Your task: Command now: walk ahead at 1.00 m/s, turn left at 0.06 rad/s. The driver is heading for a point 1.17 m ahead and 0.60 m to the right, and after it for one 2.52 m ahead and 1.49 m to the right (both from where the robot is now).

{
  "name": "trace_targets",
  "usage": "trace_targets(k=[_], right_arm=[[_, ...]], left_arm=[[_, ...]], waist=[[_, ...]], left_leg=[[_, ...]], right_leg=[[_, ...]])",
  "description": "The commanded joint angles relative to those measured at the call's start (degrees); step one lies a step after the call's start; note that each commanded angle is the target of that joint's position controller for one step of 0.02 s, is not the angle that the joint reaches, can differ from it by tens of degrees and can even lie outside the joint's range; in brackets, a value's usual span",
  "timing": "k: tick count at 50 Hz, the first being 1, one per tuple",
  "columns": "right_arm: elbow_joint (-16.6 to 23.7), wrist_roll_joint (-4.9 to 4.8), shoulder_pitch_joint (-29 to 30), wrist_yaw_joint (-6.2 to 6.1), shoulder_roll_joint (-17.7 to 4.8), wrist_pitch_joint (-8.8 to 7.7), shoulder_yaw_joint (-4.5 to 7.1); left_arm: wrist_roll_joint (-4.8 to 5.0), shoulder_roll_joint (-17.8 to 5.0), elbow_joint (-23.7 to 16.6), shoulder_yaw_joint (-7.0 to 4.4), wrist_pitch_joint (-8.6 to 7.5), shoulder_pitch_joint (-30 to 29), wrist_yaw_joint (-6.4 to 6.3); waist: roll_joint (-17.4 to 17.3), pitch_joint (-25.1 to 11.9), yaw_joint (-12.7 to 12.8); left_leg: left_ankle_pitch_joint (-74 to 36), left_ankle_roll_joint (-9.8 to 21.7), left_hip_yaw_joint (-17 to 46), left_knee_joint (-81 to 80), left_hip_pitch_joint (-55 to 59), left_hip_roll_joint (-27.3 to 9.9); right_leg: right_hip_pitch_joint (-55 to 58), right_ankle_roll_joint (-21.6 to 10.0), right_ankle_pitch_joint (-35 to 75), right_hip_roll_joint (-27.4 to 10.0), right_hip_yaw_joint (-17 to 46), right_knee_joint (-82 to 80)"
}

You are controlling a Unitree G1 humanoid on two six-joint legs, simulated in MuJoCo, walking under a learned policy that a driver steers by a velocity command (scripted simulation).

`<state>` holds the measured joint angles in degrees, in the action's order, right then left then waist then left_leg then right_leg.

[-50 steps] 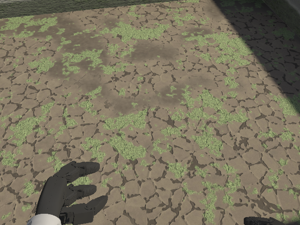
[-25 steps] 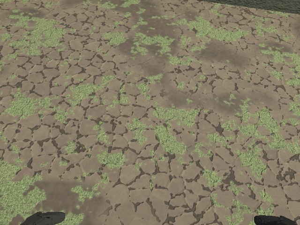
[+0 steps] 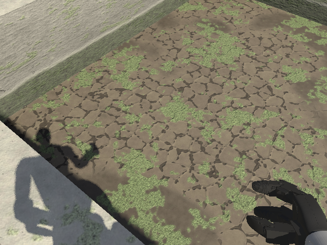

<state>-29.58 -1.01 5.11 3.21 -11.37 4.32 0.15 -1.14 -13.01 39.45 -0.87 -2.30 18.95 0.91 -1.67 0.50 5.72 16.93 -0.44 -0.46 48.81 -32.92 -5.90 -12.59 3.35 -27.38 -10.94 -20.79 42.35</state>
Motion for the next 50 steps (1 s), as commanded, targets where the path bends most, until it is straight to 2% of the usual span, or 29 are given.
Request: trace_targets(k=[1,2,3,4,5,7,9,12,16,17,19,21,22,24,25,26,27,28,29,30,33,36,37,40,41,42,43,45,50], right_arm=[[0.04,1.26,-6.85,0.63,-4.88,-2.41,1.86],[-1.24,1.94,-13.96,0.22,-8.6,-3.15,2.69],[-2.15,0.47,-19.46,-0.61,-14.94,-2.91,4.1],[-1.11,0.37,-20.67,-1.48,-14.22,-2.91,4.08],[-0.48,1.66,-16.01,-2.38,-11.66,-3.24,3.17],[-0.9,2.63,-10.63,-3.48,-6.5,-4.62,1.44],[-0.28,2.36,-8.18,-3.82,-1.51,-6.23,-0.27],[-0.88,1.94,-9.19,-3.49,-3.56,-8.01,0.21],[-3.15,2.82,-18.19,-4.44,-7.17,-8.69,1.5],[-3.16,2.85,-16.36,-4.65,-7.18,-8.43,1.63],[-3.9,2.96,-18.03,-5.36,-10.57,-7.96,2.71],[-3.99,3.28,-19.0,-6.18,-10.5,-7.34,3.07],[-4.14,3.15,-18.22,-6.45,-10.48,-7.41,3.22],[-4.29,2.12,-16.37,-6.47,-11.6,-6.6,3.74],[-1.11,1.99,-11.61,-6.51,-11.56,-5.46,3.75],[4.46,2.72,-3.37,-7.17,-7.19,-4.94,2.46],[6.4,3.38,-1.7,-8.1,-6.37,-5.16,1.31],[5.18,3.37,-3.42,-7.99,-5.57,-5.07,1.03],[4.15,3.26,-6.33,-8.5,-4.79,-4.28,0.83],[4.69,3.54,-7.34,-8.65,-4.51,-3.56,0.57],[3.57,3.42,-10.19,-8.62,-4.21,-1.56,0.54],[4.07,2.18,-7.77,-6.94,-4.81,-2.99,-0.11],[3.95,2.86,-8.01,-6.49,-5.16,-3.47,-0.16],[3.23,2.73,-10.41,-4.92,-0.65,-4.31,-1.58],[2.23,3.76,-12.81,-4.62,-2.48,-4.42,-1.0],[2.77,4.59,-10.61,-4.48,-7.92,-4.98,1.0],[3.82,4.34,-11.03,-4.24,-10.11,-4.8,1.66],[3.57,3.53,-8.43,-4.99,-9.82,-4.65,1.43],[3.9,1.37,1.34,-4.63,-7.64,-4.76,1.13]], left_arm=[[1.74,-8.2,-5.67,-1.88,0.59,-7.95,-0.03],[2.59,-6.19,-7.69,-1.36,0.69,-7.2,-0.19],[2.2,-4.08,-12.36,-1.16,0.75,-14.75,-0.21],[2.42,-4.42,-14.54,-1.74,1.08,-22.59,-1.5],[2.48,-3.09,-14.36,-1.35,0.82,-21.75,-1.94],[0.8,0.19,-11.98,-0.67,0.57,-14.16,-2.44],[0.26,0.63,-10.26,-1.2,1.86,-10.78,-1.86],[0.36,-0.61,-10.56,-1.51,4.08,-12.27,-1.29],[0.66,-0.45,-13.33,-1.08,5.28,-19.1,-0.61],[0.72,-1.62,-13.53,-1.19,5.26,-19.78,-0.41],[1.27,-1.18,-13.49,-1.05,5.35,-19.4,0.81],[2.4,-1.55,-14.8,-1.08,5.68,-21.8,1.51],[2.53,-1.51,-15.17,-0.99,5.58,-22.16,1.58],[2.59,-1.23,-11.11,-1.46,4.74,-10.6,1.13],[2.6,-6.36,-9.47,-2.69,4.22,-3.36,0.97],[3.56,-13.42,-10.27,-4.32,5.39,-7.14,1.25],[2.71,-11.84,-12.88,-4.43,6.31,-9.89,0.54],[1.38,-8.04,-14.32,-2.93,6.39,-15.11,-0.18],[0.41,-4.65,-15.17,-1.31,6.59,-19.76,-0.9],[0.62,-2.97,-15.32,-0.41,6.34,-22.82,-1.09],[0.32,-2.81,-16.58,0.25,4.46,-24.72,-0.32],[0.92,-6.01,-17.05,-0.75,4.6,-24.22,0.1],[0.78,-6.35,-16.96,-0.79,4.77,-24.75,0.22],[1.48,-4.89,-16.77,-0.5,6.18,-26.64,-0.32],[2.01,-2.52,-16.75,-0.31,6.32,-23.07,-0.64],[3.27,-0.18,-17.19,0.08,5.72,-19.93,-0.62],[2.73,-3.38,-17.12,-0.85,4.51,-23.08,-0.65],[3.12,-5.93,-18.44,-2.14,3.41,-30.13,0.12],[2.31,-3.64,-13.74,-1.32,5.2,-17.64,3.16]], waist=[[1.37,-5.46,-8.36],[-6.82,-13.16,-11.84],[-21.07,-15.29,-17.03],[-12.29,-12.2,-19.92],[-7.44,-10.54,-15.43],[-6.53,-7.37,-7.73],[-6.83,-7.48,-4.83],[-4.77,-5.58,-3.38],[-3.78,-4.39,-6.63],[-2.9,-2.37,-5.85],[-7.56,-3.8,-6.88],[-8.11,-4.62,-8.68],[-6.55,-5.37,-8.42],[-1.3,-12.83,-1.93],[8.93,-12.59,2.67],[25.52,-15.44,2.67],[14.25,-16.9,1.64],[8.09,-14.27,-1.92],[6.62,-8.34,-4.9],[6.36,-4.69,-7.54],[6.0,-6.78,-7.47],[5.97,-9.56,-5.46],[5.19,-7.76,-5.82],[5.16,-7.68,-7.85],[-2.88,-9.51,-6.25],[-16.44,-13.41,-6.33],[-18.35,-10.81,-10.28],[-9.68,-5.41,-10.28],[-6.76,-5.8,-1.59]], left_leg=[[-1.38,1.33,-7.22,-9.99,22.74,8.72],[-8.27,3.65,1.99,-8.29,36.74,4.05],[-3.27,8.43,18.31,-20.76,39.88,-9.68],[-4.81,9.31,20.79,-22.7,33.82,-13.86],[-5.43,8.98,19.99,-21.83,28.31,-15.72],[-2.96,6.33,15.55,-21.2,19.01,-13.3],[-0.25,5.97,14.03,-22.37,11.66,-12.63],[2.64,6.06,10.99,-22.55,7.63,-13.58],[-0.43,5.97,7.83,-21.72,13.99,-15.08],[-10.18,4.49,-0.01,-21.52,8.89,-13.02],[-17.16,5.12,-4.86,-19.61,9.29,-12.9],[-18.74,5.49,-4.89,-19.0,13.77,-14.99],[-24.81,4.74,-5.28,-16.77,15.0,-15.6],[-41.27,1.71,-10.58,3.53,11.76,-12.0],[-30.61,-0.15,-10.04,25.09,-6.52,-6.65],[10.02,-4.38,-3.81,33.34,-25.91,6.86],[9.42,-6.78,4.46,37.51,-27.23,5.2],[7.55,-7.99,5.37,37.09,-26.6,4.29],[6.49,-8.75,4.68,33.53,-23.54,4.18],[3.9,-8.7,4.62,28.45,-19.34,3.36],[1.41,-8.63,3.7,21.58,-8.12,4.26],[1.48,-6.18,3.9,10.22,1.22,4.74],[-0.78,-5.41,3.53,6.52,5.36,4.93],[-5.94,-3.51,1.91,-8.49,22.15,5.54],[-21.96,-1.01,3.9,-6.64,32.1,0.84],[-15.34,2.56,13.08,-10.7,34.71,-6.27],[-3.49,6.51,23.66,-19.72,29.37,-11.93],[14.53,7.17,27.63,-27.32,21.81,-14.41],[12.69,-0.94,0.67,-24.49,3.79,-4.96]], right_leg=[[-5.66,-8.39,29.46,-4.54,8.48,-4.44],[-15.67,-4.91,24.58,-0.25,8.37,11.6],[-31.31,-1.51,-6.56,11.02,14.61,28.88],[-34.76,-1.61,-2.83,14.53,28.41,36.0],[-36.21,-1.72,3.23,13.74,29.75,39.23],[-33.9,-1.89,9.78,11.83,29.26,37.49],[-30.11,-0.85,13.62,12.66,28.67,39.43],[-30.55,-0.49,20.53,11.88,26.61,37.21],[-33.51,-2.02,19.08,8.98,23.69,29.52],[-25.59,-2.21,17.64,8.72,21.66,19.23],[-17.07,-3.77,8.27,10.42,16.02,16.33],[-15.55,-5.01,1.95,9.46,15.18,12.01],[-13.09,-5.96,2.3,9.38,15.45,8.56],[3.61,-9.08,7.76,13.61,17.22,-0.16],[13.99,-13.32,33.09,8.65,29.81,3.28],[20.44,-20.15,44.49,2.67,50.53,-6.86],[15.94,-22.4,36.86,-2.61,55.61,-8.89],[9.12,-21.75,29.96,-2.48,52.0,-8.85],[-1.95,-19.94,28.57,-0.68,48.63,-8.88],[-10.24,-17.08,25.47,2.76,45.07,-9.2],[-17.42,-14.54,23.18,7.43,44.06,-10.31],[-14.44,-13.68,18.14,9.33,46.15,-12.4],[-16.3,-13.09,24.04,9.52,45.0,-11.01],[-20.3,-11.95,24.58,11.25,44.55,-7.81],[-26.42,-9.31,20.23,15.35,40.59,0.04],[-31.88,-6.56,10.11,19.07,33.84,6.7],[-34.03,-5.55,2.29,18.77,31.38,13.07],[-32.96,-4.63,5.09,14.84,29.09,16.69],[-2.19,-6.27,12.55,15.22,20.38,6.53]])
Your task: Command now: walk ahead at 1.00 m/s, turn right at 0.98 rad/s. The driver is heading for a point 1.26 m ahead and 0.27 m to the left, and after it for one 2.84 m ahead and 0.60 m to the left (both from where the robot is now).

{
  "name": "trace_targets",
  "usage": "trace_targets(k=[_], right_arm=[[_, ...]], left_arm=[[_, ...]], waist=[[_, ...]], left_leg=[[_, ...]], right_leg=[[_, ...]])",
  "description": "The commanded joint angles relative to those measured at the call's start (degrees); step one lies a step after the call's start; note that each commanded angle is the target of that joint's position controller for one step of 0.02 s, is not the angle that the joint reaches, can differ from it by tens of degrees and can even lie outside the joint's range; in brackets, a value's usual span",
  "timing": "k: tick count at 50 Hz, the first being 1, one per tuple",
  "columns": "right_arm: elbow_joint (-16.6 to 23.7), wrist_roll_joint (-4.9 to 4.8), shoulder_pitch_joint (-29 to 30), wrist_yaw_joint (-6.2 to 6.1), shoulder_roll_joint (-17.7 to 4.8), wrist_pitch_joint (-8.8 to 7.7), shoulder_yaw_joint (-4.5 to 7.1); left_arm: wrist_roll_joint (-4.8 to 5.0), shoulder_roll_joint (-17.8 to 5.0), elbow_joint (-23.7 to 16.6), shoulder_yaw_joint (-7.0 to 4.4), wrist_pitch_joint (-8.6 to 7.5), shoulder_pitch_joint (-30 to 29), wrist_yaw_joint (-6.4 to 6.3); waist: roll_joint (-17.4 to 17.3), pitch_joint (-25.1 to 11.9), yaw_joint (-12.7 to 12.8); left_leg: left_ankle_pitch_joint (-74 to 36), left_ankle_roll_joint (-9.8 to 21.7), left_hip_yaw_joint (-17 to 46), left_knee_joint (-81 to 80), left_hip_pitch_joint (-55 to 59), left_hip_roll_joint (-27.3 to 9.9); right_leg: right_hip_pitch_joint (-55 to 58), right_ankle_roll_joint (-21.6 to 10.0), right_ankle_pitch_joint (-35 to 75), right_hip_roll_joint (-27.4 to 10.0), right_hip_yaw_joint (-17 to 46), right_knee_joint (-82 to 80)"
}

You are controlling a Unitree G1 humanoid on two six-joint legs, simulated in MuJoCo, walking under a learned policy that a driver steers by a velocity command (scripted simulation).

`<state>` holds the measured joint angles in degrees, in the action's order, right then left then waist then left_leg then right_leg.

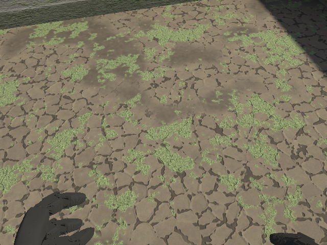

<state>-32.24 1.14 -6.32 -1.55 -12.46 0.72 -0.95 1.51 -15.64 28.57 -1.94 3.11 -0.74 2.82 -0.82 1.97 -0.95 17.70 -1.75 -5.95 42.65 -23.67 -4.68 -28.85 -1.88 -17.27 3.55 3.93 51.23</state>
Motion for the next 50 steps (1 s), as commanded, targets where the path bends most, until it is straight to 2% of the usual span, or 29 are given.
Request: trace_targets(k=[1,2,3,4,5,7,8,10,11,12,13,14,15,16,18,20,21,23,26,30,34,38,39,41,45,47,48,49,50], right_arm=[[6.37,-0.77,11.85,0.42,-5.21,-0.89,2.12],[5.94,-0.32,9.8,0.63,-1.96,-0.11,1.75],[7.19,-0.04,6.93,1.0,-0.1,0.69,1.23],[9.36,-0.22,10.27,1.48,-1.13,0.84,1.12],[9.8,-0.28,12.48,1.93,-3.03,0.34,2.1],[7.64,-1.0,6.64,2.15,-2.89,-1.19,2.17],[6.82,-0.94,5.3,2.08,-2.57,-1.74,2.0],[4.83,-1.19,2.81,1.59,-1.47,-2.26,1.63],[3.92,-0.25,1.86,1.4,-1.71,-1.97,1.68],[3.85,0.52,2.26,1.33,-2.79,-1.51,2.14],[4.85,0.52,5.21,1.84,-5.08,-1.03,2.99],[5.79,0.16,7.32,1.95,-5.2,-0.6,2.92],[6.31,-0.6,9.39,1.92,-4.22,-0.38,2.47],[6.51,-1.37,11.12,1.82,-3.6,-0.36,2.06],[5.94,-2.65,11.51,1.51,-3.05,-0.65,2.05],[5.32,-3.32,10.39,1.87,-1.92,-0.66,2.15],[5.32,-3.66,10.29,1.98,-1.02,-0.59,2.03],[5.05,-3.78,8.78,2.13,-0.94,-0.38,2.14],[4.68,-3.47,7.67,2.3,-1.04,-0.3,2.23],[5.21,-3.33,8.88,2.68,-0.8,-0.09,1.92],[5.85,-3.43,9.34,3.06,-2.5,0.38,2.16],[7.4,-3.94,11.89,3.67,-4.48,1.39,2.66],[7.68,-4.08,12.09,3.77,-4.62,1.55,2.73],[7.44,-3.6,11.41,3.18,-3.76,2.1,2.43],[7.23,-4.06,10.62,3.23,-4.03,2.52,2.8],[6.94,-4.12,10.06,3.34,-4.19,2.66,2.91],[6.48,-3.58,8.24,3.13,-3.59,2.74,2.6],[6.07,-3.56,7.08,3.15,-4.05,2.91,2.76],[5.67,-3.73,5.85,3.0,-3.84,3.34,2.68]], left_arm=[[-0.35,-0.52,-2.11,0.03,0.17,3.41,1.31],[-1.16,0.32,-1.68,0.7,0.45,4.18,1.37],[-0.76,-0.8,-3.59,1.35,0.71,0.88,1.03],[0.91,-5.99,-6.2,0.04,1.01,-2.64,0.5],[0.53,-6.66,-7.87,-0.01,0.91,-5.59,-0.47],[-0.08,-5.25,-8.56,0.46,-0.09,-10.62,-2.09],[0.1,-4.53,-8.3,0.55,-0.71,-10.52,-2.54],[0.03,-2.79,-7.21,0.6,-1.22,-9.45,-2.52],[0.41,-1.35,-6.77,0.85,-1.38,-7.61,-2.35],[0.59,0.54,-6.34,1.34,-1.61,-5.06,-1.95],[0.55,0.75,-6.3,1.74,-1.45,-4.58,-1.31],[-0.08,-0.17,-6.65,1.58,-1.63,-6.83,-1.02],[-0.42,-0.35,-6.43,1.58,-2.06,-7.54,-0.66],[-0.42,0.41,-6.14,1.84,-2.32,-7.14,-0.24],[-1.35,1.35,-5.59,2.21,-2.43,-5.96,-0.03],[-2.22,0.78,-5.13,2.38,-2.52,-4.68,-0.52],[-2.41,0.46,-5.56,2.53,-2.75,-5.93,-0.89],[-2.07,-0.13,-6.69,2.62,-2.85,-7.86,-1.34],[-1.74,0.33,-7.55,2.73,-3.1,-9.12,-1.98],[-2.09,0.69,-7.7,2.33,-3.19,-8.2,-2.4],[-2.13,-0.09,-7.3,1.3,-3.7,-6.92,-2.75],[-2.29,-0.04,-6.38,0.6,-4.45,-4.7,-2.68],[-2.33,-0.33,-6.06,0.33,-4.59,-4.1,-2.72],[-2.65,-0.6,-4.84,-0.02,-4.53,-2.22,-3.41],[-2.81,-2.43,-3.13,-1.26,-4.1,0.28,-3.69],[-2.72,-2.93,-2.53,-1.7,-3.76,0.72,-3.83],[-3.12,-2.89,-2.21,-1.63,-3.57,1.33,-3.83],[-3.08,-2.59,-2.18,-1.64,-3.4,1.29,-3.79],[-2.71,-0.7,-2.98,-0.93,-3.1,-0.33,-3.42]], waist=[[-4.52,-6.35,5.06],[3.49,-4.42,3.55],[13.77,-2.84,0.96],[22.96,-3.99,4.02],[20.23,-5.63,4.11],[14.52,-11.44,-0.38],[11.53,-13.2,-0.8],[7.32,-12.3,-1.3],[2.1,-12.36,-0.57],[-5.4,-12.66,0.53],[-12.6,-10.26,0.15],[-13.14,-6.59,-0.51],[-9.17,-4.92,0.39],[-6.19,-5.05,1.76],[-3.1,-7.48,3.29],[1.7,-9.25,4.08],[5.13,-8.62,3.74],[9.13,-7.01,3.0],[7.72,-7.53,2.18],[4.36,-7.74,1.94],[2.4,-6.31,1.48],[-1.69,-5.45,2.04],[-1.73,-5.59,1.97],[-0.57,-6.47,1.23],[2.4,-8.24,0.77],[2.44,-8.0,0.29],[2.76,-7.06,-0.09],[1.1,-7.1,-0.67],[0.15,-6.96,-1.99]], left_leg=[[11.46,-0.55,2.32,-13.32,-4.24,-4.16],[9.46,-1.1,-2.69,-1.56,-2.79,-0.31],[9.65,-1.99,-3.17,6.09,-5.89,3.73],[11.38,-2.91,-1.53,10.62,-9.39,7.04],[9.86,-3.1,3.61,14.8,-8.95,6.6],[4.54,-2.75,5.73,14.12,0.06,4.71],[3.1,-2.09,5.5,10.41,4.07,4.15],[-1.38,0.1,4.03,-2.87,10.93,3.32],[-5.12,1.06,2.42,-5.45,16.63,3.79],[-10.17,2.82,4.96,-5.47,22.67,1.25],[-1.66,5.46,13.53,-11.12,21.09,-3.13],[5.13,6.73,19.05,-16.71,16.4,-6.81],[6.91,6.76,19.32,-18.86,10.71,-7.35],[7.02,5.81,16.46,-19.41,6.13,-5.46],[3.52,4.26,11.51,-17.34,5.12,-1.2],[-0.35,3.5,8.93,-12.84,7.95,2.53],[-2.23,3.16,7.74,-9.98,9.12,4.17],[-3.06,2.79,7.14,-8.22,9.34,5.18],[-3.7,3.07,8.36,-8.4,9.78,5.57],[-4.36,4.06,10.9,-9.16,7.75,5.75],[-1.41,5.3,13.9,-10.43,3.7,5.92],[-0.64,6.69,19.56,-12.99,-1.86,5.36],[-1.55,6.87,20.25,-12.74,-2.66,5.63],[-7.24,7.42,20.16,-10.45,-2.3,6.88],[-12.93,7.42,17.28,-5.23,-4.53,8.22],[-14.33,7.77,16.54,-4.14,-5.36,8.3],[-17.67,8.09,16.59,-3.83,-3.32,7.81],[-20.85,8.5,17.78,-3.87,-1.85,7.99],[-23.01,8.58,19.56,-4.32,-3.12,8.36]], right_leg=[[14.43,-1.63,1.43,0.41,-3.15,-6.66],[11.25,-3.07,2.15,-0.64,0.21,-11.48],[8.27,-5.56,8.38,-2.46,8.91,-14.04],[4.4,-8.43,-6.1,-6.96,23.38,-25.69],[3.71,-8.55,-11.11,-8.61,28.58,-30.42],[3.37,-6.68,-5.08,-8.0,24.83,-29.05],[4.31,-5.91,-2.11,-7.56,22.86,-28.23],[5.35,-5.13,1.27,-5.81,19.16,-25.33],[3.64,-3.29,3.12,-3.21,15.84,-21.79],[-0.6,-1.26,3.53,0.18,10.9,-16.86],[-5.23,0.44,2.03,2.08,5.87,-13.83],[-6.02,0.92,2.79,1.67,4.84,-12.84],[-0.18,1.31,5.41,0.25,3.75,-15.19],[7.17,1.6,7.24,-0.27,2.82,-17.79],[15.03,1.35,7.83,-0.96,2.74,-19.7],[15.89,1.06,5.65,-3.2,4.04,-22.47],[13.84,1.3,2.82,-4.8,6.15,-25.27],[11.27,1.73,-2.28,-6.9,9.41,-29.5],[11.95,2.61,-2.99,-7.58,7.92,-29.86],[14.9,3.73,-1.09,-7.47,2.81,-26.41],[17.06,4.7,0.9,-7.16,-2.36,-22.91],[21.02,5.05,5.59,-5.48,-7.19,-16.77],[21.86,4.92,5.89,-5.52,-7.47,-16.28],[24.13,4.93,7.86,-6.15,-7.54,-16.72],[27.42,3.06,6.2,-10.02,-8.0,-17.56],[27.16,2.44,4.55,-11.38,-8.93,-17.45],[23.74,2.72,6.48,-11.32,-10.83,-17.03],[22.07,3.08,5.77,-9.88,-12.29,-15.47],[22.07,3.8,7.52,-8.48,-13.03,-13.49]])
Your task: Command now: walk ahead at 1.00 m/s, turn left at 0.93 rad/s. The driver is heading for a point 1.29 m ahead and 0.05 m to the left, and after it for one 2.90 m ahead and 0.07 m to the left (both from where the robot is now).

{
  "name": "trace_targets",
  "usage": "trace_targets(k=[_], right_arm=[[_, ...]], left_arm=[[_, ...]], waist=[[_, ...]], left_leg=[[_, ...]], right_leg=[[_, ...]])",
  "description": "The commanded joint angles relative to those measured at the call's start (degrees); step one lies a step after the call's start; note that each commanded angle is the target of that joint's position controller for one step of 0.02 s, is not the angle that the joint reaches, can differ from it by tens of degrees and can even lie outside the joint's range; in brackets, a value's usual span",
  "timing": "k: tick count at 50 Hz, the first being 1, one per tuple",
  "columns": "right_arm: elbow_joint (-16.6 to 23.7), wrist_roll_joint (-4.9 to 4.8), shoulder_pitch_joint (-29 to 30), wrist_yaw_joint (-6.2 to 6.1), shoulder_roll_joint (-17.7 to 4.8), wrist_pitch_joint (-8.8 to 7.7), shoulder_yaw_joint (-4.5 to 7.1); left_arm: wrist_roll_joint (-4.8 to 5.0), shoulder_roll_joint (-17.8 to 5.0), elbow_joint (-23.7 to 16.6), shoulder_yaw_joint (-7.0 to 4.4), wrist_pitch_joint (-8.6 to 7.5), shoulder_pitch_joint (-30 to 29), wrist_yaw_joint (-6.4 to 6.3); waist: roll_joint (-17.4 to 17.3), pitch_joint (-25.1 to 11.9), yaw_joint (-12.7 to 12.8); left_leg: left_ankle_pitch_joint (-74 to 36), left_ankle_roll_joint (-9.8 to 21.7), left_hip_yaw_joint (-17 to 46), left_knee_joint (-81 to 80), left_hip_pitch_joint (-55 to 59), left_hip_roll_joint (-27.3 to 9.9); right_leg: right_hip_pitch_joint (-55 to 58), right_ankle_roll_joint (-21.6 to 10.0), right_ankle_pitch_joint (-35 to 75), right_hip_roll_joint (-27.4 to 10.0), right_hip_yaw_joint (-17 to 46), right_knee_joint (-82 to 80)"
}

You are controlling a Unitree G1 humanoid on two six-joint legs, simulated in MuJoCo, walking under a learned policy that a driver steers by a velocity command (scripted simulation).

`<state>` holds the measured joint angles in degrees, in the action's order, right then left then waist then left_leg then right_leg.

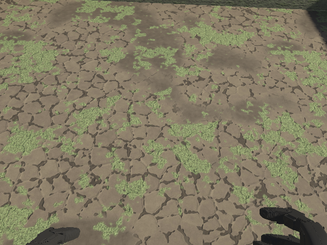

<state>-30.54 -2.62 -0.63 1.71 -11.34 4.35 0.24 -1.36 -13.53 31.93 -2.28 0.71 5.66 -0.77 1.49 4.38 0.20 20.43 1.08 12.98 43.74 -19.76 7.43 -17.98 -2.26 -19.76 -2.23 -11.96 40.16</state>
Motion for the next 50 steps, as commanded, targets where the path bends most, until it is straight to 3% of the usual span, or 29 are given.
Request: trace_targets(k=[1,3,5,6,8,9,10,11,13,14,16,17,18,19,20,23,27,30,33,35,36,37,38,39,41,44,45,47,50], right_arm=[[3.77,0.06,-0.64,-0.24,-5.07,-0.06,1.23],[3.57,0.29,-1.33,-0.47,-5.89,0.22,1.18],[4.14,-0.78,1.16,-0.81,-8.02,-1.12,1.89],[5.56,-0.85,4.04,-0.57,-8.6,-1.62,2.46],[5.53,-1.02,3.91,-0.92,-5.62,-2.49,2.23],[5.58,-0.44,5.13,-1.34,-5.34,-2.69,2.27],[6.07,0.55,7.97,-1.41,-6.42,-2.5,2.76],[7.08,1.29,9.75,-0.83,-6.84,-2.19,2.92],[6.6,0.22,4.49,-0.23,-5.29,-1.51,2.65],[5.01,-0.07,-0.84,-0.11,-4.93,-1.32,2.7],[-0.03,0.23,-11.58,-0.11,-4.55,-0.87,2.64],[-0.88,-0.63,-13.8,-0.48,-7.15,-0.7,2.99],[1.31,-0.24,-10.99,-0.87,-10.32,-0.52,3.31],[5.73,1.52,-4.36,-1.65,-10.54,-0.84,2.81],[7.27,2.76,0.21,-3.06,-9.74,-0.63,2.3],[8.0,2.13,1.57,-4.74,-5.81,-2.13,1.24],[6.87,2.53,-0.45,-4.59,-5.89,-3.13,0.45],[6.19,3.19,-0.03,-3.95,-6.55,-3.38,0.22],[6.04,2.68,2.43,-2.78,-7.18,-3.12,0.68],[7.24,2.11,7.8,-2.48,-5.95,-2.45,0.34],[7.41,1.91,9.55,-2.48,-3.59,-1.94,-0.11],[7.12,1.19,9.43,-2.33,-0.5,-1.38,-0.86],[10.19,1.17,8.99,-1.79,-5.49,-2.23,-0.01],[11.44,2.56,10.92,-1.52,-6.78,-3.56,0.59],[10.53,2.2,9.79,-1.98,-4.55,-5.3,0.17],[8.18,3.13,6.68,-2.45,-1.59,-4.97,-0.51],[7.49,3.67,4.74,-2.71,-1.79,-4.9,-0.3],[5.8,3.72,-2.22,-2.79,-8.37,-5.16,2.03],[3.75,4.75,-5.1,-4.05,-8.61,-6.0,1.84]], left_arm=[[-0.28,-1.51,-6.99,-0.05,-0.44,-8.51,0.5],[-0.07,-1.41,-7.95,-0.15,-0.09,-8.89,1.16],[0.49,-1.39,-8.64,-0.58,-0.17,-6.78,1.5],[0.28,-3.56,-7.74,-1.48,-0.49,-3.32,1.94],[-0.66,-5.48,-5.59,-2.64,-0.4,-0.19,1.5],[-0.97,-5.8,-4.38,-3.02,-0.36,0.62,0.63],[-1.31,-6.09,-3.34,-2.84,-0.36,1.41,-0.21],[-1.19,-6.78,-2.63,-2.54,-0.32,0.35,-0.83],[-0.28,-7.47,-1.73,-2.02,-0.71,-4.3,-0.91],[0.59,-7.09,-1.82,-1.81,-0.53,-6.92,-0.68],[1.62,-1.85,-3.0,-0.49,1.48,-10.3,0.27],[1.81,-0.61,-6.2,0.3,2.91,-11.93,1.16],[1.07,0.81,-10.29,0.83,3.41,-15.99,1.79],[1.18,1.78,-11.22,0.51,3.0,-15.57,0.74],[0.32,1.31,-9.97,-0.09,1.88,-11.09,0.31],[0.17,-0.46,-7.7,-0.28,0.13,-6.83,-0.38],[2.21,-0.67,-7.77,0.1,2.39,-7.22,-0.22],[3.49,-1.06,-6.71,0.17,2.53,-4.88,0.62],[3.52,-2.77,-4.83,-0.01,2.62,-0.48,1.92],[2.48,-1.59,-1.38,0.46,2.95,8.32,2.76],[1.37,-0.68,0.41,0.69,2.92,12.58,3.01],[0.99,0.8,-0.67,1.68,2.58,10.08,2.82],[2.86,-6.46,-5.31,-0.29,1.95,-2.0,2.0],[2.81,-8.04,-8.28,-1.11,1.3,-8.12,0.95],[2.51,-6.62,-10.21,-0.41,-0.62,-15.46,0.37],[3.69,-4.62,-8.76,-0.24,-1.11,-10.24,1.6],[3.9,-3.25,-8.6,-0.19,-0.81,-7.62,1.84],[4.27,-2.6,-9.04,-0.49,-0.51,-5.55,1.5],[3.08,-2.66,-9.29,-1.48,-0.19,-8.31,1.2]], waist=[[-3.26,-10.06,-4.44],[-5.66,-10.62,-5.07],[-7.96,-11.27,-1.29],[-7.68,-11.86,0.62],[2.94,-13.03,2.19],[8.5,-13.51,4.07],[8.14,-12.44,5.55],[6.82,-9.77,5.14],[6.71,-6.5,-0.17],[5.35,-6.85,-3.46],[-5.29,-7.09,-7.82],[-17.92,-4.43,-9.29],[-24.89,-2.75,-9.94],[-17.52,-6.16,-6.79],[-16.08,-13.02,-3.75],[-7.56,-19.99,-1.47],[-3.26,-15.65,-2.43],[-4.77,-11.74,-3.1],[-7.53,-8.02,-2.05],[-6.99,-6.41,2.06],[-2.56,-5.23,3.95],[9.39,-2.71,3.56],[17.0,1.38,-0.01],[11.27,-1.55,-0.56],[3.21,-8.51,-3.85],[1.35,-11.11,-1.74],[-2.78,-11.85,-1.17],[-16.91,-14.29,-5.51],[-8.62,-10.2,-3.56]], left_leg=[[-28.4,5.83,3.02,-5.65,-7.63,-3.24],[-33.56,6.15,7.61,-6.54,-8.9,-2.85],[-23.42,4.99,11.22,-10.92,-15.98,-2.39],[-15.02,3.63,10.02,-11.88,-22.37,-1.52],[-7.26,2.04,1.39,-5.43,-31.9,-0.27],[0.12,2.84,-2.8,3.81,-31.05,-3.25],[1.35,3.13,-5.83,9.16,-28.6,-5.96],[-0.03,2.89,-8.24,11.33,-24.57,-6.81],[-3.12,2.73,-11.77,10.34,-16.0,-8.1],[-5.4,3.45,-13.27,7.71,-9.15,-8.3],[-3.71,6.71,-11.66,2.84,-1.63,-5.4],[-5.06,9.7,-2.91,-6.16,-4.87,-3.4],[4.14,12.32,16.79,-16.01,-6.09,-5.61],[5.29,13.42,24.52,-18.7,-3.21,-10.77],[9.42,12.79,24.75,-20.39,-1.62,-12.05],[11.99,6.68,25.6,-19.61,5.78,-14.78],[5.68,0.96,16.51,-21.66,2.23,-13.95],[1.8,-2.77,8.06,-25.97,-1.59,-13.52],[-1.51,-6.01,2.1,-31.94,-3.61,-12.35],[-0.45,-10.0,-5.1,-32.04,-6.11,-8.01],[-1.33,-12.33,-11.31,-22.73,-7.29,-2.88],[0.4,-9.84,-15.77,1.4,-14.29,1.01],[-0.28,-6.53,-12.74,7.75,-23.62,-2.88],[-5.5,-6.2,-8.21,10.94,-21.24,-5.91],[-9.35,-5.69,-7.94,5.61,-3.93,-7.88],[-11.65,-5.41,-15.35,-7.51,9.63,-5.96],[-14.51,-5.14,-14.03,-9.26,13.26,-8.17],[-0.44,-2.86,2.45,-19.6,19.72,-18.03],[3.9,-1.09,11.41,-21.5,14.08,-25.54]], right_leg=[[10.83,4.47,9.77,-1.29,2.48,-0.17],[9.58,5.08,5.41,0.97,1.91,2.71],[15.8,4.3,0.53,1.4,3.7,1.08],[22.08,3.49,0.84,-1.45,5.76,-0.02],[33.18,1.09,2.98,-12.81,10.51,-5.47],[30.16,-1.16,3.85,-20.81,13.71,-9.15],[23.47,-2.59,1.03,-23.91,14.34,-12.08],[14.59,-2.1,-4.09,-24.4,13.14,-14.91],[2.95,0.8,-11.13,-22.66,7.31,-17.12],[-1.81,2.62,-14.26,-20.27,3.07,-15.49],[-8.16,5.22,-15.29,-11.18,-5.02,3.24],[-12.17,7.34,-19.85,-3.42,-6.19,17.01],[-23.45,8.7,-24.76,4.1,1.52,28.93],[-27.94,9.44,-17.76,5.27,12.12,38.07],[-26.89,9.93,-12.2,5.19,15.11,42.25],[-26.35,8.24,-3.1,3.22,18.07,44.25],[-18.71,7.34,-1.52,2.36,17.08,32.24],[-7.47,4.73,-2.03,4.13,17.17,16.73],[3.45,0.62,-3.05,4.81,11.84,3.71],[14.21,-2.87,0.58,7.24,6.49,-6.85],[17.66,-5.19,-0.33,7.11,8.16,-11.95],[14.49,-9.49,-3.6,-1.59,23.92,-13.55],[4.2,-13.61,-4.31,-12.03,44.51,-17.47],[-0.77,-13.42,-10.19,-13.85,48.53,-21.63],[-6.74,-6.94,-2.22,-7.41,38.42,-19.26],[-4.72,-4.85,5.35,-0.11,30.28,-13.81],[-4.9,-3.61,4.31,2.22,28.17,-9.17],[-16.81,-1.12,-7.35,7.66,20.09,5.28],[-24.79,-0.58,-4.52,4.5,21.12,21.06]])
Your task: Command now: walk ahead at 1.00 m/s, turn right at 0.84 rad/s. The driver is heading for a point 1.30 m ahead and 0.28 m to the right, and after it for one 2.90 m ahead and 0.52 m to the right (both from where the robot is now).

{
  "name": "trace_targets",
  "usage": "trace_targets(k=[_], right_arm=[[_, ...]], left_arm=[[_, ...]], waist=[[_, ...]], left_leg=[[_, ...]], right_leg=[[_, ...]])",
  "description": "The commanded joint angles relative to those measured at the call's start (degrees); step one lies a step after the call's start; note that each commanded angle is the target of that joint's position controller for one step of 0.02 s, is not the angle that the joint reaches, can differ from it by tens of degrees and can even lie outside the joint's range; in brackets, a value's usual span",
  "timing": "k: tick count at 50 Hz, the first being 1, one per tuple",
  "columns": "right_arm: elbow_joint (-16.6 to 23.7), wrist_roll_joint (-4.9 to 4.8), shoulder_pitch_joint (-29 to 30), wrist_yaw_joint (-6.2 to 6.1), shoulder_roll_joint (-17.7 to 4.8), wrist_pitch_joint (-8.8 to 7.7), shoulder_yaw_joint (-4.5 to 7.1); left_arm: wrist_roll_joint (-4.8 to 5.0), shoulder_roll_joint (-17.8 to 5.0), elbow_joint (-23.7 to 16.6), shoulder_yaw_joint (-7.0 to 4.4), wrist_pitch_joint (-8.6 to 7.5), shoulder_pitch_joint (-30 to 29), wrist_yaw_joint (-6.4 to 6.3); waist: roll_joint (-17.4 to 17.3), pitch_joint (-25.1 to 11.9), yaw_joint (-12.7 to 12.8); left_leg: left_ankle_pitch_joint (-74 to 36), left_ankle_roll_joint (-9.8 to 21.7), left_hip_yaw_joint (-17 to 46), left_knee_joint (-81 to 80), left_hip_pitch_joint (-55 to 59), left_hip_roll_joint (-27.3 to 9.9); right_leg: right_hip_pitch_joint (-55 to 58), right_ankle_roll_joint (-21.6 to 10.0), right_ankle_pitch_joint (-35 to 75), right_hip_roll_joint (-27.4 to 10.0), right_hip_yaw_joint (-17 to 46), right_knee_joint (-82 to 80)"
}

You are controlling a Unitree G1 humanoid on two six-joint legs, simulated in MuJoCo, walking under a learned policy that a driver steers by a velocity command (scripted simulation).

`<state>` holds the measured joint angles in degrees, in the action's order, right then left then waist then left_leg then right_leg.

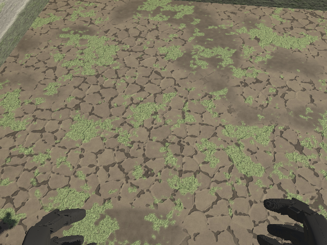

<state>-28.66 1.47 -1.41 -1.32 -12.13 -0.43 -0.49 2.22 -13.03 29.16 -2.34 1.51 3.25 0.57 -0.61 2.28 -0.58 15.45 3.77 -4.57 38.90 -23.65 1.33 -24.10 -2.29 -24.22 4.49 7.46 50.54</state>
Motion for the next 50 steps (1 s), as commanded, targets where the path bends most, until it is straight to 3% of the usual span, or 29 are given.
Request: trace_targets(k=[1,4,6,12,14,15,16,17,18,20,23,26,27,28,29,30,31,32,34,35,37,38,39,40,41,43,45,48,50], right_arm=[[1.42,0.72,-3.42,-1.11,-7.46,-1.79,2.37],[0.45,1.33,-2.64,-0.4,-6.17,-2.7,1.75],[-0.88,1.51,-3.97,0.14,-6.54,-3.24,1.86],[-3.66,0.12,-5.99,0.19,-9.81,-3.24,3.57],[-3.48,-0.76,-4.14,-0.04,-8.8,-2.11,3.59],[-3.66,-0.72,-5.62,-0.12,-4.95,-1.45,2.7],[-1.26,-0.26,-4.16,0.02,-4.7,-0.76,2.56],[2.94,-0.78,4.44,0.35,-5.88,-0.07,2.92],[4.88,-0.29,6.06,0.26,-5.53,-0.18,3.03],[3.49,-0.57,0.0,0.19,-4.41,-0.67,2.69],[2.89,-0.24,-3.42,-0.38,-2.58,-0.24,1.88],[2.41,-1.26,-5.38,-0.18,-2.25,0.19,1.67],[0.44,-1.19,-10.96,0.29,-1.53,0.19,1.77],[-0.55,1.0,-13.05,0.53,-5.36,0.02,2.75],[-0.65,2.48,-11.62,0.63,-10.6,0.53,4.66],[-0.17,2.36,-12.34,0.09,-9.4,0.68,4.72],[0.51,1.92,-9.25,-0.1,-7.37,0.15,3.67],[0.38,1.23,-5.59,-0.03,-5.63,-0.53,2.74],[0.57,-0.21,1.45,0.97,-3.85,-1.93,1.67],[0.34,-1.13,2.39,1.34,-3.88,-2.14,1.56],[-0.36,-2.34,0.26,2.18,-3.99,-1.69,1.79],[-0.56,-2.7,-1.57,2.52,-3.95,-1.25,2.09],[-0.22,-2.51,-2.97,2.69,-2.43,-1.05,1.74],[0.49,-2.41,-1.56,2.53,-2.73,-0.74,2.11],[1.6,-2.78,0.42,2.31,-3.96,-0.32,2.88],[2.77,-2.83,2.53,1.8,-4.23,0.19,3.76],[1.74,-2.05,0.22,1.15,-1.89,-0.05,3.22],[1.2,-1.38,-1.15,0.62,-1.77,1.35,3.5],[1.4,-1.3,-1.27,0.71,-1.81,2.9,3.32]], left_arm=[[-0.92,-2.72,-6.19,-1.16,-0.63,-5.61,-0.03],[-1.87,-2.07,-6.49,-0.29,0.92,-8.23,0.1],[-1.67,-2.09,-7.36,0.12,1.61,-10.72,0.05],[-1.02,-2.3,-7.12,0.92,2.29,-11.28,1.21],[-1.11,-2.7,-4.98,0.7,2.16,-6.61,1.82],[-1.77,-2.05,-3.23,0.8,1.98,-2.43,1.69],[0.4,-5.93,-2.13,-0.59,2.27,0.4,1.15],[1.21,-9.1,-2.36,-1.66,2.64,2.25,0.72],[-0.46,-9.25,-3.49,-1.43,2.71,0.56,-0.19],[-2.37,-6.84,-5.52,-0.69,2.33,-5.89,-1.6],[-2.71,-4.47,-7.26,0.05,0.35,-12.26,-0.92],[-1.22,-4.1,-7.09,-0.36,-0.43,-13.72,-0.3],[-0.57,-4.02,-7.55,-0.52,0.28,-15.18,-0.52],[0.16,0.81,-7.82,0.46,0.43,-11.63,-0.55],[-0.38,0.15,-8.18,0.83,-0.05,-9.59,-1.37],[-2.41,-2.13,-8.23,0.05,-0.84,-13.23,-1.57],[-2.86,-2.83,-7.66,-0.29,-1.39,-14.19,-1.19],[-2.69,-2.85,-7.16,-0.27,-1.53,-13.02,-0.46],[-1.38,-1.04,-6.56,1.03,-1.18,-11.39,1.69],[-1.47,0.04,-5.75,1.43,-0.81,-10.01,2.48],[-2.78,0.06,-4.13,1.63,-0.26,-5.49,3.03],[-3.48,-0.66,-3.88,1.77,-0.41,-2.72,2.94],[-3.03,-3.33,-4.24,1.03,-0.44,-3.66,2.72],[-2.24,-5.04,-4.66,0.85,-0.23,-2.42,2.39],[-2.11,-6.39,-4.51,0.62,-0.17,-1.0,1.74],[-2.77,-7.05,-3.1,0.0,-1.0,2.98,-0.2],[-3.53,-4.73,-2.3,0.46,-2.56,2.36,-1.8],[-4.02,-2.04,-1.47,1.24,-4.38,1.28,-2.51],[-4.05,-1.83,-0.91,1.41,-5.38,0.82,-2.18]], waist=[[-5.05,-8.23,-1.1],[-5.5,-7.05,-0.53],[-4.97,-6.49,-1.29],[-5.36,-7.13,-2.09],[-0.84,-7.95,0.3],[5.49,-9.48,0.95],[12.46,-11.19,3.43],[17.95,-7.36,7.78],[16.72,-5.65,6.81],[12.47,-10.02,1.94],[6.96,-14.5,-1.43],[4.58,-14.12,-2.1],[0.91,-12.74,-5.42],[-15.84,-12.29,-4.68],[-25.19,-12.11,-5.67],[-15.63,-11.16,-7.26],[-9.85,-9.77,-5.66],[-7.49,-7.09,-3.09],[-7.25,-6.53,0.32],[-6.88,-6.9,1.04],[-4.2,-6.87,1.92],[-0.19,-8.18,2.53],[8.6,-11.46,3.45],[13.28,-11.07,5.38],[15.7,-9.44,6.74],[13.27,-8.14,7.33],[10.5,-9.42,4.59],[6.32,-10.5,1.63],[6.09,-11.19,0.3]], left_leg=[[10.21,-3.73,26.49,-16.9,15.45,-19.48],[7.83,-1.76,18.21,-17.13,9.64,-18.41],[6.28,-0.75,14.35,-16.73,8.44,-18.61],[9.45,-0.22,3.22,-16.03,3.02,-19.45],[10.6,-2.31,-1.89,-10.56,0.39,-17.48],[1.21,-4.97,-7.86,1.13,0.44,-12.62],[-2.11,-8.75,-10.89,9.91,-3.73,-5.9],[10.59,-10.26,-8.28,18.75,-16.18,-1.78],[16.02,-11.57,-0.96,26.22,-22.74,-0.87],[13.37,-11.6,4.46,30.81,-19.79,-1.8],[9.9,-9.42,5.12,22.31,-6.05,-1.71],[3.93,-7.04,5.18,6.22,9.45,-1.05],[-1.12,-5.2,4.78,-2.85,20.96,-1.84],[-13.54,-2.55,12.8,0.03,31.52,-11.97],[-16.56,2.73,27.51,-4.36,32.51,-21.32],[-14.5,5.84,31.77,-7.56,28.64,-24.13],[-10.39,6.34,31.77,-9.04,23.51,-23.99],[-8.04,5.05,27.54,-9.9,17.78,-22.18],[-1.57,1.64,16.64,-12.05,3.27,-16.23],[-0.18,0.81,12.83,-12.4,-2.56,-13.52],[-1.88,0.3,10.72,-9.01,-3.17,-9.19],[-2.98,-0.37,9.31,-3.79,-2.17,-6.22],[0.6,-3.08,3.49,0.62,-0.59,-2.19],[5.74,-4.44,0.78,7.35,0.6,-0.2],[11.63,-4.55,1.57,13.33,-3.07,1.03],[14.8,-4.23,7.67,25.1,-11.91,1.28],[11.41,-4.22,11.54,30.9,-13.93,0.93],[7.1,-5.26,13.1,33.56,-13.93,0.48],[5.39,-6.02,10.94,30.69,-11.07,-0.84]], right_leg=[[-17.58,-0.22,1.45,-3.3,0.82,12.73],[-15.14,1.72,4.16,-5.51,-2.09,13.74],[-14.92,2.44,5.68,-6.67,-2.96,11.27],[0.06,1.04,6.31,-7.38,-11.67,-2.07],[8.9,-0.77,10.5,-6.68,-13.11,-8.36],[12.31,-2.09,13.09,-4.94,-12.55,-8.49],[14.32,-5.89,14.37,-5.57,-3.01,-12.68],[14.08,-9.58,13.2,-10.45,12.8,-20.0],[13.28,-12.71,18.52,-14.06,19.54,-21.99],[10.14,-13.37,26.86,-13.03,17.01,-18.92],[2.39,-9.64,28.02,-8.0,13.74,-17.6],[-4.38,-8.53,21.92,-5.87,15.27,-18.35],[-12.66,-5.91,12.47,-3.88,13.91,-15.27],[-24.59,-1.93,2.22,2.6,6.04,-1.3],[-33.13,-0.65,-4.45,2.39,3.55,2.65],[-32.3,0.61,-2.38,0.9,4.3,8.44],[-29.35,1.3,-0.31,-0.04,3.82,9.85],[-25.48,1.84,1.59,-1.67,2.56,8.66],[-6.54,2.55,6.1,-4.26,-3.65,-0.24],[3.93,2.77,10.75,-3.5,-7.88,-4.48],[11.06,1.69,11.91,-2.4,-11.55,-8.0],[13.56,0.73,15.96,-4.37,-10.38,-8.81],[13.65,-0.01,17.03,-7.34,-6.21,-12.61],[9.87,-1.29,13.34,-11.18,0.36,-19.81],[9.69,-2.72,11.16,-14.87,6.32,-24.75],[12.8,-5.48,15.45,-19.82,12.14,-25.78],[12.46,-6.1,19.47,-20.46,10.2,-23.18],[10.33,-5.2,24.78,-21.48,6.68,-22.03],[8.03,-4.24,28.22,-21.05,1.75,-21.1]])
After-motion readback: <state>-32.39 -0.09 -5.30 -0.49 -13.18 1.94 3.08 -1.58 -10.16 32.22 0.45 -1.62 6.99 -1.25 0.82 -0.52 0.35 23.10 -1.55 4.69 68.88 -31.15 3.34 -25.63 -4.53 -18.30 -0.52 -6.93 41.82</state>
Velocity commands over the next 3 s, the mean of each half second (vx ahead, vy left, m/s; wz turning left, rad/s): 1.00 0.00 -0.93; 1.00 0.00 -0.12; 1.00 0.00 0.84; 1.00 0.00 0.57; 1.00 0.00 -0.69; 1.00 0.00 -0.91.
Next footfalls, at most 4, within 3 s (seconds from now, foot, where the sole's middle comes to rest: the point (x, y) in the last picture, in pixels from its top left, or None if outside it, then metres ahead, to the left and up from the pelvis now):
0.28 right None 0.07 -0.15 -0.75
0.54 left None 0.11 0.04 -0.75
0.74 right None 0.05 -0.23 -0.75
1.14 left None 0.08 -0.04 -0.75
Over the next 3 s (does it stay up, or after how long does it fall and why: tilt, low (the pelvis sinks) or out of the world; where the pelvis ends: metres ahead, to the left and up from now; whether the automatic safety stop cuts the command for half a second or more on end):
stays up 0.02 -0.13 -0.03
